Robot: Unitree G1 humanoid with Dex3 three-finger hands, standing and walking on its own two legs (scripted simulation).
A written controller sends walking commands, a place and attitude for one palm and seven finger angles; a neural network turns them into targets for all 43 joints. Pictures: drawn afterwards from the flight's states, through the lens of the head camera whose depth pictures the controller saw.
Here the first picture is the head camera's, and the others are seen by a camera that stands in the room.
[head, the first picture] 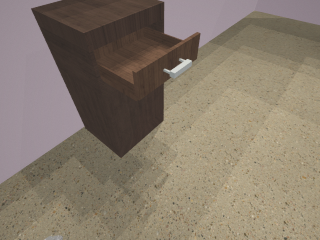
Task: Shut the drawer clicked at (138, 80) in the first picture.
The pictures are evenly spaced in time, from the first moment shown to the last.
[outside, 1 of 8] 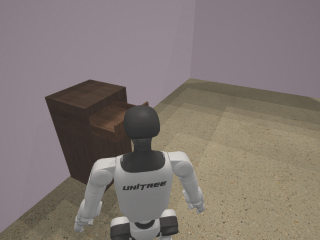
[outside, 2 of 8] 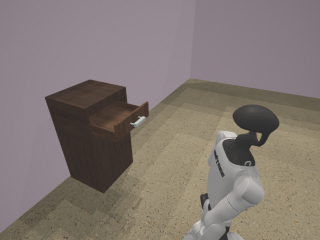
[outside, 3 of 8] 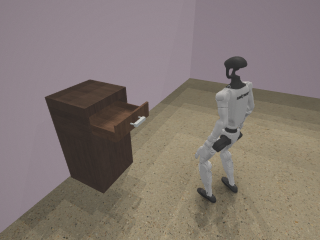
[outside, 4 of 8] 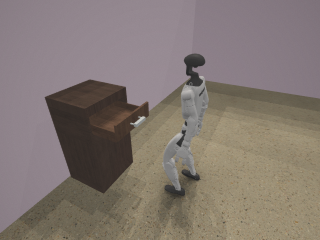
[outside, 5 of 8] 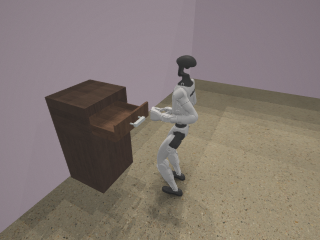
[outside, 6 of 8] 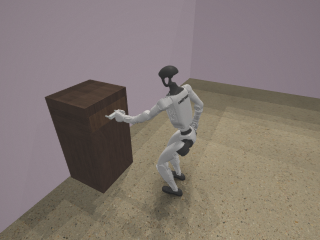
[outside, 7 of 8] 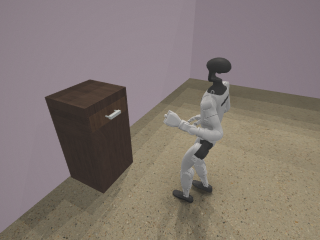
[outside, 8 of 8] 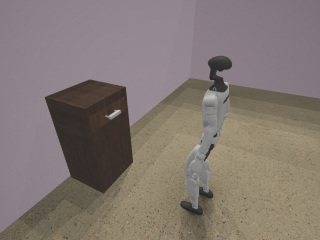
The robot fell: no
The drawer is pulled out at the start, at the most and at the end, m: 0.25 0.25 0.00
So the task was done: yes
